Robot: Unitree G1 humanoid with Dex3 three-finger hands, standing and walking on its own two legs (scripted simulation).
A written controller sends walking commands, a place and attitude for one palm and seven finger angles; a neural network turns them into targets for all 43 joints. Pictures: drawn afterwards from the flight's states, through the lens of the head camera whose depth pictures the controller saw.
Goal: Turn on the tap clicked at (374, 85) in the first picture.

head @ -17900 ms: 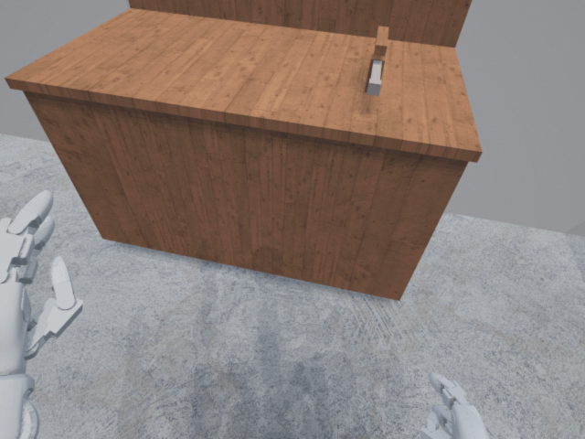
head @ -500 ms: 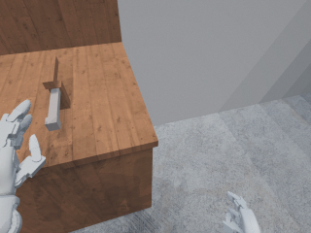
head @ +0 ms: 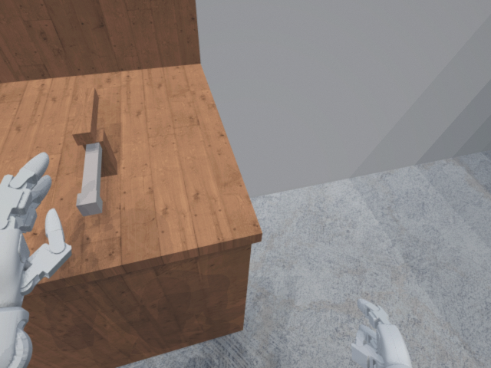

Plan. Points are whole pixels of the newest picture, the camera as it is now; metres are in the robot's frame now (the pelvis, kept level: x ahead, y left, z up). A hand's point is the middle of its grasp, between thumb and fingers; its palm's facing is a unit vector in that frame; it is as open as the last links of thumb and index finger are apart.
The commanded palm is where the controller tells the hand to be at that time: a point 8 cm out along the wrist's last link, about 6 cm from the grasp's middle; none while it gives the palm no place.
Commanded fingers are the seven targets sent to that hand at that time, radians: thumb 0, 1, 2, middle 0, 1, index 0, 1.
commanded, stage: come to a stop and stand still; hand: left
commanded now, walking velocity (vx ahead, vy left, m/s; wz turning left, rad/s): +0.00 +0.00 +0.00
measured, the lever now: (89, 203) +0.32 +0.28 +0.10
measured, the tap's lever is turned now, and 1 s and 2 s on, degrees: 0 0 0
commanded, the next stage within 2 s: look again from close up in 0.04 s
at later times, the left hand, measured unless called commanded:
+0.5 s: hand (61, 296) +0.16 +0.23 +0.13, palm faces +0.28 -0.88 -0.38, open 7.5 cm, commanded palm +0.12 +0.27 +0.17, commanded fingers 0.00 0.90 0.90 -0.20 -0.30 -0.20 -0.30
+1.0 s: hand (8, 233) +0.20 +0.28 +0.20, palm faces +0.48 -0.77 -0.43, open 7.5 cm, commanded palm +0.13 +0.28 +0.17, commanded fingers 0.00 0.90 0.90 -0.20 -0.30 -0.20 -0.30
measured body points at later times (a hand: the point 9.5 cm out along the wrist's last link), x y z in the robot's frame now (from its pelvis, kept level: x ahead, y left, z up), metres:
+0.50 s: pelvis -0.04 +0.00 +0.00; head -0.05 +0.02 +0.45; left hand +0.14 +0.28 +0.16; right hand +0.12 -0.23 -0.07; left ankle -0.01 +0.07 -0.74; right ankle +0.00 -0.12 -0.74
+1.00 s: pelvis -0.03 +0.00 -0.01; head -0.02 +0.00 +0.44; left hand +0.17 +0.32 +0.22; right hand +0.14 -0.20 -0.09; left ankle -0.01 +0.07 -0.74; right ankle +0.00 -0.12 -0.74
